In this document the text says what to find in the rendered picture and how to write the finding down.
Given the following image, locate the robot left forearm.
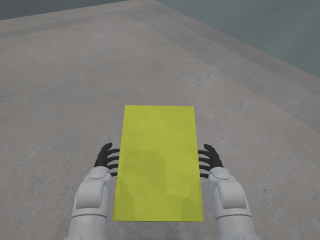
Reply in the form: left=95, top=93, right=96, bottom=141
left=64, top=166, right=113, bottom=240

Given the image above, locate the robot right forearm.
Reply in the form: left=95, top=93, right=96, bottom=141
left=208, top=167, right=261, bottom=240

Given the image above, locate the robot left hand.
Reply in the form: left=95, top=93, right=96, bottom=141
left=94, top=142, right=120, bottom=177

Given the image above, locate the robot right hand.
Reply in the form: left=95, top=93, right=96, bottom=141
left=198, top=144, right=223, bottom=179

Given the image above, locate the carton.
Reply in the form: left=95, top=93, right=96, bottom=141
left=112, top=105, right=204, bottom=222

